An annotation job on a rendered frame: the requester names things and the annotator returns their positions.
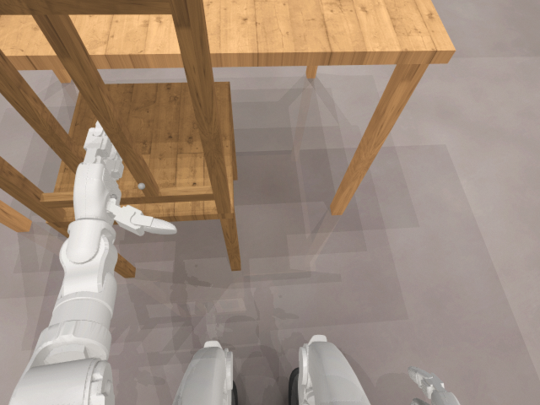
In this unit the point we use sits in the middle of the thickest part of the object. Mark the robot thigh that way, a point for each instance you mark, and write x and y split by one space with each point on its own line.
209 374
323 367

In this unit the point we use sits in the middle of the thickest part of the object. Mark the right robot hand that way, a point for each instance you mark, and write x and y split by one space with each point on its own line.
433 388

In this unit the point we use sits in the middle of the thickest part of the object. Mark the table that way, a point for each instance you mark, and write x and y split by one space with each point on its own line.
260 33

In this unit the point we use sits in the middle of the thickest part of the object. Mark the left robot hand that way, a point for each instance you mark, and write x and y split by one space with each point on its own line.
95 182

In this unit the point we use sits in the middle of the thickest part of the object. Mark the robot right thigh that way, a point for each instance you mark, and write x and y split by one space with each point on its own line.
323 367

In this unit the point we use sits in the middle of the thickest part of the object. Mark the left robot forearm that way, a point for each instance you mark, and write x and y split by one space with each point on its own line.
80 322

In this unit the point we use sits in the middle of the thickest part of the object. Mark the robot left upper arm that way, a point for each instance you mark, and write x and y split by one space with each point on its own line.
78 382

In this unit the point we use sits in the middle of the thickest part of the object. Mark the chair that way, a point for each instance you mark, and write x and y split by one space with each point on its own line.
175 138

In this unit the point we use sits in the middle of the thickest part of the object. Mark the robot left thigh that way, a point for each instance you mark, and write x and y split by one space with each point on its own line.
209 374

